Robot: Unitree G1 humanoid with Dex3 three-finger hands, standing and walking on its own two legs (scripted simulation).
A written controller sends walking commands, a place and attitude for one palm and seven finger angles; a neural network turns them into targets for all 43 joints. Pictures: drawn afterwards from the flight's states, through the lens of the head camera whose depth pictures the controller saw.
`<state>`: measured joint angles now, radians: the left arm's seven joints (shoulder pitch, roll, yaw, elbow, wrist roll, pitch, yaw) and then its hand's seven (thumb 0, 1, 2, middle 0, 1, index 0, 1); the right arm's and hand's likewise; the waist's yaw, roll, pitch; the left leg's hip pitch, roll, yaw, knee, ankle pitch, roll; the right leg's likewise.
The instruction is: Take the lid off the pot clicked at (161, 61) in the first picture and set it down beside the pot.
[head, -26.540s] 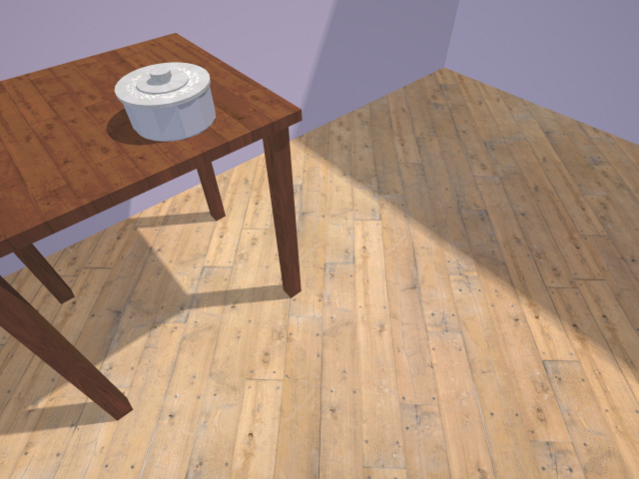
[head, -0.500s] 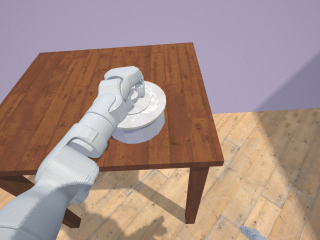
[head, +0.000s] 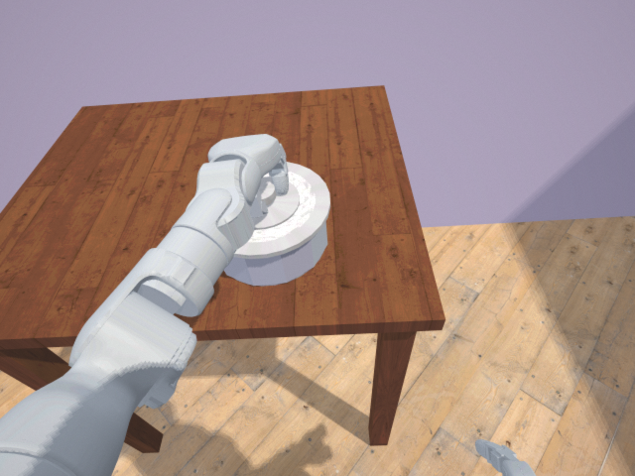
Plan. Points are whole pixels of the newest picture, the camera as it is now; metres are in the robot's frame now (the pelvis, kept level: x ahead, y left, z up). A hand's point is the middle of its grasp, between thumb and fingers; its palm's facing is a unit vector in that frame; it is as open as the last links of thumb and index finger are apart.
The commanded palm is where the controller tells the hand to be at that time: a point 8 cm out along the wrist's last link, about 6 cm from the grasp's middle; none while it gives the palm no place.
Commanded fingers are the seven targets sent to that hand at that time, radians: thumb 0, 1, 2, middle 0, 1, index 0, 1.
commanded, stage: lift the lid straight up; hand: left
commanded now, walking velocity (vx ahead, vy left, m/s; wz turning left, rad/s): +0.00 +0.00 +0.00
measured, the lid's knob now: (260, 193) +0.48 +0.08 +0.11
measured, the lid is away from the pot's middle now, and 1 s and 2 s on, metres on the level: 0.00 0.01 0.02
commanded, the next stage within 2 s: none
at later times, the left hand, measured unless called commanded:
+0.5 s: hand (250, 183) +0.44 +0.08 +0.16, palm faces -0.28 -0.07 -0.96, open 7.0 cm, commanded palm +0.43 +0.09 +0.23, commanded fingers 0.00 0.72 0.93 -0.88 -1.01 -0.92 -1.01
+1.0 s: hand (251, 155) +0.45 +0.07 +0.20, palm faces -0.23 -0.05 -0.97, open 6.9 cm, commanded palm +0.43 +0.09 +0.27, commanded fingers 0.00 0.72 0.93 -0.88 -1.01 -0.92 -1.01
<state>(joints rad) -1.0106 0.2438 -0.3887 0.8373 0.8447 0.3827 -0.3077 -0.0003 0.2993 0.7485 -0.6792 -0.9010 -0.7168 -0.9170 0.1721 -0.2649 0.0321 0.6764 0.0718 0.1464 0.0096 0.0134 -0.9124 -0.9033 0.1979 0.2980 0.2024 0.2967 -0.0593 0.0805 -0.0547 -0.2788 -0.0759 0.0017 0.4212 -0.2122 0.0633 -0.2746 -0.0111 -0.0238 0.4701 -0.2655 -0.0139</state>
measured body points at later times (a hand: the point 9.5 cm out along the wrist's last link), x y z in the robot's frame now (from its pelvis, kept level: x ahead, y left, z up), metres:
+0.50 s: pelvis +0.00 +0.00 +0.00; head +0.01 -0.04 +0.45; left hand +0.45 +0.08 +0.21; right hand +0.14 -0.24 -0.13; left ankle +0.00 +0.08 -0.74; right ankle -0.02 -0.11 -0.74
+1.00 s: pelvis -0.01 +0.00 +0.00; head +0.00 -0.04 +0.45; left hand +0.46 +0.07 +0.25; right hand +0.13 -0.23 -0.13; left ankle +0.00 +0.08 -0.74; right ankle -0.02 -0.11 -0.74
